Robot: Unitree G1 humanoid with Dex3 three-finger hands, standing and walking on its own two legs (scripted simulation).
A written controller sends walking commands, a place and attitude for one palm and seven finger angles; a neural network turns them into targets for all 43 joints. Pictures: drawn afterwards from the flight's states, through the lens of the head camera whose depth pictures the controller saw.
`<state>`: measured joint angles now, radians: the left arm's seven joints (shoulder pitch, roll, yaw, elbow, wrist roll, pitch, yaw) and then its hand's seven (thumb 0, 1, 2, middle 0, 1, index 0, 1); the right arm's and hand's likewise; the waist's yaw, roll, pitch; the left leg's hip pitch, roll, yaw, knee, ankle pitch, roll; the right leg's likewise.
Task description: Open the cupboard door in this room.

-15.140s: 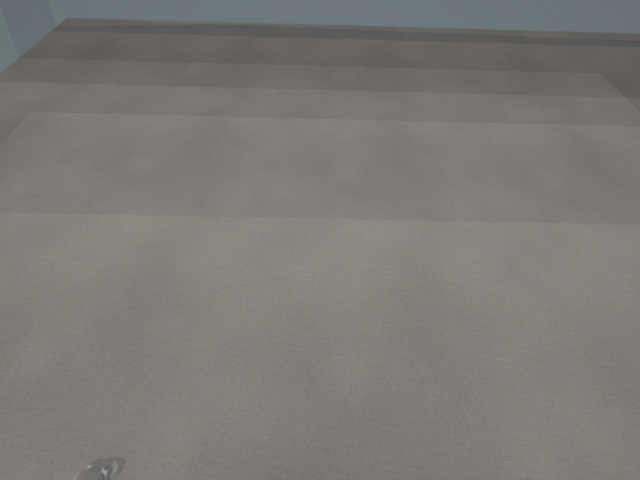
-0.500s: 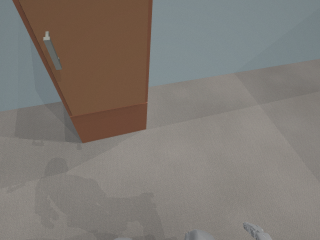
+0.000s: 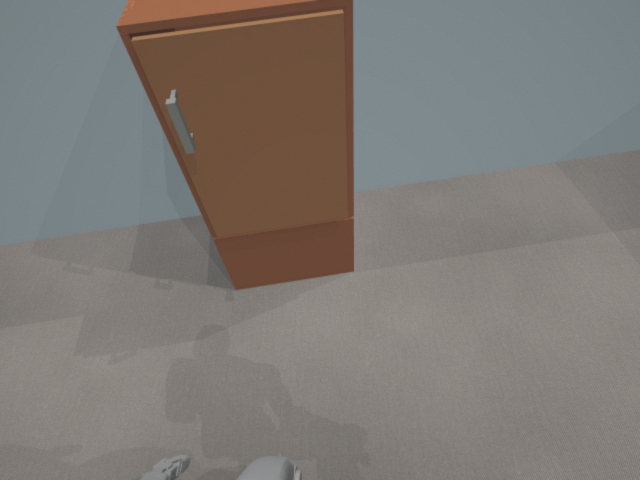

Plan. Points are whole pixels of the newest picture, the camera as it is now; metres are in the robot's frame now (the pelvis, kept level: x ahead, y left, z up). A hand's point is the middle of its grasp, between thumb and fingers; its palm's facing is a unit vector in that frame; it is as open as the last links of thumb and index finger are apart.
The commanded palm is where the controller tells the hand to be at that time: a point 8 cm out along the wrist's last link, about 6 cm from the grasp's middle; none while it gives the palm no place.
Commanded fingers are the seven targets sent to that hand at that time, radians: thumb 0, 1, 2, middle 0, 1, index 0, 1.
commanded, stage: turn to face it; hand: left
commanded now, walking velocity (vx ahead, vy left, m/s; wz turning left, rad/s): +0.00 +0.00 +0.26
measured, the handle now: (182, 122) +0.81 +0.33 +0.00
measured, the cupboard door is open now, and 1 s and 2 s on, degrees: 0 0 0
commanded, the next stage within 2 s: take the last steps up to it in 0.02 s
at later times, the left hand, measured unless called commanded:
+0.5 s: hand out of the picture -0.02 +0.25 -0.17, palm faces +0.16 -0.97 -0.19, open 7.4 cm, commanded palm none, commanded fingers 0.00 0.90 0.90 -0.20 -0.30 -0.20 -0.30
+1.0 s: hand (213, 450) +0.19 +0.18 -0.16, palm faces +0.16 -0.96 -0.23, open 7.2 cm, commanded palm none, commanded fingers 0.00 0.90 0.90 -0.20 -0.30 -0.20 -0.30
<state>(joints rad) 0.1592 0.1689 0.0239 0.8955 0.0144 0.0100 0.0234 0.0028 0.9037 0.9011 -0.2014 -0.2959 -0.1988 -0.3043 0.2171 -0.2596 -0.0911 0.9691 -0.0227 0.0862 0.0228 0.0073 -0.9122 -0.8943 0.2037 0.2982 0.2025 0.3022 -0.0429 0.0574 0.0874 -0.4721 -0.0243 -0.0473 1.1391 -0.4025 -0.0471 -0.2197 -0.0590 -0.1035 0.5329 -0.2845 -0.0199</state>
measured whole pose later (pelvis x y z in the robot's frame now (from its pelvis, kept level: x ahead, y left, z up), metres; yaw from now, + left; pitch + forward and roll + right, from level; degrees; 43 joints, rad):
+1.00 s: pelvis +0.16 -0.01 +0.00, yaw +7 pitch -1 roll +0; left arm 0.22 0.16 0.05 1.06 0.02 -0.06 0.02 -0.01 0.94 0.90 -0.20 -0.30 -0.20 -0.30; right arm 0.29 -0.19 -0.07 1.07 -0.03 0.00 0.01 0.01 -0.92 -0.89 0.20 0.30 0.20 0.30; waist -0.03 0.03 0.04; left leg -0.49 0.11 0.06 1.05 -0.30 -0.01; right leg -0.20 -0.03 -0.18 0.44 -0.22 -0.05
